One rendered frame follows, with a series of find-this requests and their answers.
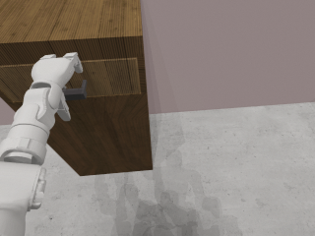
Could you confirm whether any robot left upper arm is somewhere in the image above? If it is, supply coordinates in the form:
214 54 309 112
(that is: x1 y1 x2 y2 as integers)
0 161 47 236

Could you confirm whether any robot left hand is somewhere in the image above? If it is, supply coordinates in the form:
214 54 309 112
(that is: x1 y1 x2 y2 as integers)
31 52 83 122

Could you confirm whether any handle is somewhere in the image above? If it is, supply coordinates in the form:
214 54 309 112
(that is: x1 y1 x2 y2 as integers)
62 80 88 101

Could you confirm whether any drawer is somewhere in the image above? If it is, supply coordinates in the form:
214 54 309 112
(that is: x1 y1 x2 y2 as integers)
0 57 140 101

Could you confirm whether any cabinet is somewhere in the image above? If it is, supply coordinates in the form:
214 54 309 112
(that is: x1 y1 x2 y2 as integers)
0 0 153 176

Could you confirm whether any left robot forearm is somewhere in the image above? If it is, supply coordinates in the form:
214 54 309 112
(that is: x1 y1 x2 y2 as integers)
0 79 63 166

